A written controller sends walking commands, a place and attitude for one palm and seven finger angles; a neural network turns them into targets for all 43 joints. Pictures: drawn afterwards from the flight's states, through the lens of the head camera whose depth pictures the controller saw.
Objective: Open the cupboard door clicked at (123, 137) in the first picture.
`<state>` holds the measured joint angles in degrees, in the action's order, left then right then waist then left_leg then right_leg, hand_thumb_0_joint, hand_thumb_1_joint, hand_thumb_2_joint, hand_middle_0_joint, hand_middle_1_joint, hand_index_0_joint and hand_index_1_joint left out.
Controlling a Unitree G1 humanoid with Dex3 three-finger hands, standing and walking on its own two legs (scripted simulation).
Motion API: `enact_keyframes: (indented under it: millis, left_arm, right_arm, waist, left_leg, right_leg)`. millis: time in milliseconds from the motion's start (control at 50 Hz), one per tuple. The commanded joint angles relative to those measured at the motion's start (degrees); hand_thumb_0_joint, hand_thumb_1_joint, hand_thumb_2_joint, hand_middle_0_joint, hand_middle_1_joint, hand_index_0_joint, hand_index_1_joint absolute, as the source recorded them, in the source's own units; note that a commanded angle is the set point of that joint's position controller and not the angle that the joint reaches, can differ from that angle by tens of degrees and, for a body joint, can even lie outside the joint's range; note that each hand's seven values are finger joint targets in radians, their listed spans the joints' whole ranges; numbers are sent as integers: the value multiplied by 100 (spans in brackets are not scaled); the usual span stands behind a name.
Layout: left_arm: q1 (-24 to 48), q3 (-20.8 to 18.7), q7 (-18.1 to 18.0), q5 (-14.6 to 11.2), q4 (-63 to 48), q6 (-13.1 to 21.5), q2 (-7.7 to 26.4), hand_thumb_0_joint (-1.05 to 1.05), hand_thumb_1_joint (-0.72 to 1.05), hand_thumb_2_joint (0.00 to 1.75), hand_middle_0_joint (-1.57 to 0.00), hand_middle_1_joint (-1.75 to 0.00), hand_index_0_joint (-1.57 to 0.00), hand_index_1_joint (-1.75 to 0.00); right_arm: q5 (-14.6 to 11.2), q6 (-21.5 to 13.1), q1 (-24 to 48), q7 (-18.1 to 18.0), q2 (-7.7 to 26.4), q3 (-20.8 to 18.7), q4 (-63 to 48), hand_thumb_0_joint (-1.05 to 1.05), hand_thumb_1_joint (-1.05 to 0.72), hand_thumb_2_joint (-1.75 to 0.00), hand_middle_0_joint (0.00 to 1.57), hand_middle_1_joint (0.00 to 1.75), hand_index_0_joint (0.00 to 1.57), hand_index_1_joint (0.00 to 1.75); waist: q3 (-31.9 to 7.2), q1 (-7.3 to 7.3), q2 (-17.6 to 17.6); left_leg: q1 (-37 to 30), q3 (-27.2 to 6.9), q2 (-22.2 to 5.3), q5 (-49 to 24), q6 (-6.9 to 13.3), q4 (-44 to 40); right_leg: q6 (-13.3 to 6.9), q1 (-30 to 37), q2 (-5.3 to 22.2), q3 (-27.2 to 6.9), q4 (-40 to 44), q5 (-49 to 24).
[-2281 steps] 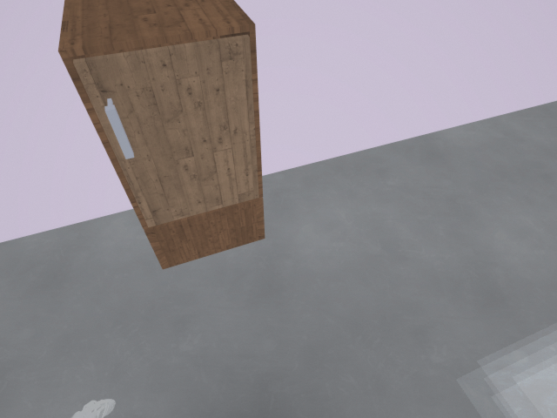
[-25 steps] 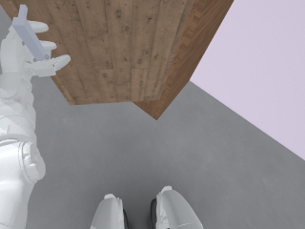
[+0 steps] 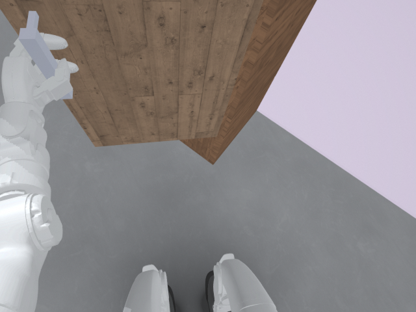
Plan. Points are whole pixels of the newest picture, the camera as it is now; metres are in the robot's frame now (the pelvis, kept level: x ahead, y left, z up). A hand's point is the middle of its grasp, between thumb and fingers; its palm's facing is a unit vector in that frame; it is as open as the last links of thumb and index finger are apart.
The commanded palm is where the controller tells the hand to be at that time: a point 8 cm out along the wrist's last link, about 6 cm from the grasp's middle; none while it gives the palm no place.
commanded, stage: pull the door open along its arc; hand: left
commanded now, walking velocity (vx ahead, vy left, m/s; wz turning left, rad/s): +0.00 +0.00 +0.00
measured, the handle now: (51, 59) +0.57 +0.23 +0.05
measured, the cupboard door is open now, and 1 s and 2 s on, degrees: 45 84 87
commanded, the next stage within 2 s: open thumb and fingers to let go in 1.00 s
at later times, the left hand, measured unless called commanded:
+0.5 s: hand (85, 140) +0.41 +0.16 +0.05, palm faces +0.24 -0.97 +0.09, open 5.9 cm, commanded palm +0.35 +0.22 +0.05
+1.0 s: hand (145, 196) +0.31 +0.07 +0.05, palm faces +0.44 -0.90 +0.01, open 5.9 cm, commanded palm +0.25 +0.11 +0.05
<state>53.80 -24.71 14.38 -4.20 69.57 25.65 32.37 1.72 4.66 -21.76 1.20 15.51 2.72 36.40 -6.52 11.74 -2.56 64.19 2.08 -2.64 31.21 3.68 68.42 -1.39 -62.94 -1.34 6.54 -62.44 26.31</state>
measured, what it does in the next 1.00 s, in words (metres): stands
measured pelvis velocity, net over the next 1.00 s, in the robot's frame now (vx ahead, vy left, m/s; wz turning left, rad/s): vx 0.00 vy -0.05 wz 0.06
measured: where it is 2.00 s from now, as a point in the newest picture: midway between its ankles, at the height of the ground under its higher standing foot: outside the picture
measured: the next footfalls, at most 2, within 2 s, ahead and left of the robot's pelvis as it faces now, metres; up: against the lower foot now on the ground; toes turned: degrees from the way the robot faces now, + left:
none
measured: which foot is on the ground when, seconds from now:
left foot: down 0.00-1.00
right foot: down 0.00-1.00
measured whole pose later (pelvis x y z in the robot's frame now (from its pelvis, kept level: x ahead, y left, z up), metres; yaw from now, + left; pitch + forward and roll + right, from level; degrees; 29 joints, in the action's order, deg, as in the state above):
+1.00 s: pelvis +0.00 -0.05 +0.02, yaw +4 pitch +16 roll +1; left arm 0.8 4.4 -29.3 2.3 21.9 26.4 -4.0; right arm 4.0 0.2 -13.5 3.0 11.4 -1.2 34.8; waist -9.4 1.1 -1.3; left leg 47.9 1.8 -0.9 28.6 0.1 60.8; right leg -4.7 -48.9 0.0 6.6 -60.6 27.6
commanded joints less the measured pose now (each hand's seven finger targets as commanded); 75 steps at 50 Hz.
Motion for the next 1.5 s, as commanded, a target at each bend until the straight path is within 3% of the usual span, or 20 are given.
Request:
enact_keyframes:
  millis: [0, 120, 180, 300, 320, 380, 440, 480, 560, 660, 800, 860, 980, 1040, 1080, 1160, 1180, 1240, 1300, 1480]
  left_arm:
    - [1768, -194, 146, -183, -1447, 497, 1410, 0, 90, 90, -40, -135, -40, -135]
    - [575, -99, 220, -409, -1916, 424, 1043, 0, 90, 90, -40, -135, -40, -135]
    - [-156, -45, 200, -510, -2500, 412, 852, 0, 90, 90, -40, -135, -40, -135]
    - [-1853, 236, 71, -778, -3515, 375, 114, 0, 90, 90, -40, -135, -40, -135]
    - [-1962, -235, -471, -1044, -3829, 404, -31, 0, 90, 90, -40, -135, -40, -135]
    - [-2771, 9, -1574, -1000, -4109, 421, -922, 0, 90, 90, -40, -135, -40, -135]
    - [-2883, 275, -2470, -595, -4668, 520, -1280, 0, 90, 90, -40, -135, -40, -135]
    - [-3041, 569, -3023, -154, -4888, 552, -1530, 0, 90, 90, -40, -135, -40, -135]
    - [-2861, 1138, -3659, 359, -5082, 560, -2015, 0, 90, 90, -40, -135, -40, -135]
    - [-3012, 1700, -4105, 419, -5139, 532, -2753, 0, 90, 90, -40, -135, -40, -135]
    - [-3435, 2480, -4195, 732, -5541, 567, -3174, 0, 90, 90, -40, -135, -40, -135]
    - [-4027, 2905, -4229, 785, -5838, 556, -3514, 0, 90, 90, -40, -135, -40, -135]
    - [-4844, 3399, -4359, 814, -6169, 475, -3878, 0, 90, 90, -40, -135, -40, -135]
    - [-4924, 3513, -4443, 932, -6374, 482, -3913, 0, 90, 90, -40, -135, -40, -135]
    - [-4185, 3311, -4572, 1094, -6258, 509, -3598, 0, 90, 90, -40, -135, -40, -135]
    - [-3963, 3112, -4680, 1196, -6106, 608, -3437, 0, 62, 78, -38, -132, -38, -132]
    - [-3999, 3207, -4652, 1133, -5985, 588, -3605, 0, 55, 75, -38, -131, -38, -131]
    - [-4138, 3102, -4560, 879, -6001, 510, -3634, 0, 34, 66, -36, -129, -36, -129]
    - [-4101, 3074, -4419, 699, -5989, 398, -3621, 0, 13, 57, -35, -127, -35, -127]
    - [-4346, 3333, -4380, 869, -6037, 378, -3828, 0, -50, 30, -30, -120, -30, -120]
  right_arm:
    - [-33, -7, -1126, -75, 1104, -376, -277, 0, -90, -90, 20, 30, 20, 30]
    - [-145, 36, -931, -43, 1051, -425, -528, 0, -90, -90, 20, 30, 20, 30]
    - [-185, 40, -831, -10, 1007, -467, -677, 0, -90, -90, 20, 30, 20, 30]
    - [-276, -42, -483, 51, 878, -542, -928, 0, -90, -90, 20, 30, 20, 30]
    - [-254, -94, -371, 39, 776, -572, -965, 0, -90, -90, 20, 30, 20, 30]
    - [-184, -268, -124, 138, 641, -568, -970, 0, -90, -90, 20, 30, 20, 30]
    - [-66, -304, -15, 204, 565, -579, -949, 0, -90, -90, 20, 30, 20, 30]
    - [32, -300, 76, 240, 497, -580, -962, 0, -90, -90, 20, 30, 20, 30]
    - [126, -288, 288, 206, 447, -585, -980, 0, -90, -90, 20, 30, 20, 30]
    - [157, -409, 645, 108, 341, -570, -942, 0, -90, -90, 20, 30, 20, 30]
    - [197, -554, 908, 76, 231, -569, -878, 0, -90, -90, 20, 30, 20, 30]
    - [193, -618, 993, 108, 173, -559, -954, 0, -90, -90, 20, 30, 20, 30]
    - [191, -774, 1243, 115, 82, -533, -1029, 0, -90, -90, 20, 30, 20, 30]
    - [215, -860, 1299, 82, 40, -516, -1047, 0, -90, -90, 20, 30, 20, 30]
    - [236, -871, 1356, 13, 64, -505, -937, 0, -90, -90, 20, 30, 20, 30]
    - [259, -905, 1423, -88, -7, -494, -873, 0, -90, -90, 20, 30, 20, 30]
    - [262, -913, 1482, -91, -35, -483, -877, 0, -90, -90, 20, 30, 20, 30]
    - [235, -905, 1438, -108, -12, -502, -881, 0, -90, -90, 20, 30, 20, 30]
    - [205, -865, 1396, -130, 19, -491, -863, 0, -90, -90, 20, 30, 20, 30]
    - [221, -825, 1273, -48, 57, -521, -936, 0, -90, -90, 20, 30, 20, 30]
  waist:
    - [-3269, -152, -909]
    - [-3059, -376, -559]
    - [-3150, -566, -630]
    - [-2742, -784, -304]
    - [-2651, -1035, -131]
    - [-2270, -1110, -130]
    - [-2317, -1137, -55]
    - [-2323, -1179, -115]
    - [-2233, -1051, 366]
    - [-2190, -1016, 657]
    - [-2079, -1007, 457]
    - [-2050, -1056, 390]
    - [-1647, -1028, 767]
    - [-1571, -1022, 858]
    - [-1344, -886, 853]
    - [-1468, -943, 872]
    - [-1492, -954, 793]
    - [-1936, -1028, 790]
    - [-1952, -969, 998]
    - [-1839, -1002, 802]
  left_leg:
    - [-2832, -800, 10, -3499, -280, -754]
    - [-2647, -617, 45, -3265, -234, -987]
    - [-2839, -570, 52, -3603, -254, -1087]
    - [-2700, -392, 84, -3619, -247, -1297]
    - [-2527, -349, 92, -3530, -288, -1359]
    - [-2328, -289, 116, -3315, -394, -1416]
    - [-2317, -267, 127, -3284, -436, -1383]
    - [-2338, -271, 133, -3285, -445, -1339]
    - [-2146, -307, 199, -2548, -371, -1331]
    - [-2048, -275, 273, -1823, -322, -1382]
    - [-2084, -200, 322, -1623, -282, -1386]
    - [-2173, -200, 335, -1675, -280, -1414]
    - [-1923, -228, 375, -1330, -288, -1359]
    - [-1821, -274, 394, -1177, -298, -1295]
    - [-1645, -299, 392, -937, -277, -1169]
    - [-1457, -303, 422, -738, -281, -1022]
    - [-1442, -277, 440, -698, -284, -1008]
    - [-1541, -261, 446, -930, -304, -1015]
    - [-1470, -287, 440, -1036, -317, -1025]
    - [-1814, -310, 401, -1422, -295, -1154]
  right_leg:
    - [-9, 1349, -211, -366, 537, -2063]
    - [11, 1828, -212, -379, 692, -2171]
    - [8, 2026, -201, -377, 728, -2357]
    - [20, 2441, -166, -383, 845, -2608]
    - [34, 2520, -163, -340, 853, -2549]
    - [26, 2411, -131, -298, 783, -2412]
    - [-1, 2509, -83, -342, 649, -2478]
    - [-27, 2467, -48, -358, 564, -2453]
    - [-29, 2552, -18, -403, 656, -2182]
    - [7, 2709, 24, -456, 887, -1735]
    - [0, 2869, 130, -608, 1074, -1738]
    - [-32, 2968, 145, -614, 1132, -1794]
    - [74, 3019, 324, -895, 1408, -1563]
    - [95, 3001, 411, -1059, 1484, -1318]
    - [99, 2716, 458, -1198, 1545, -793]
    - [103, 2767, 548, -1448, 1629, -340]
    - [122, 2789, 575, -1477, 1654, -348]
    - [159, 3133, 572, -1444, 1552, -946]
    - [228, 3353, 615, -1490, 1569, -1361]
    - [115, 3018, 433, -993, 1242, -1825]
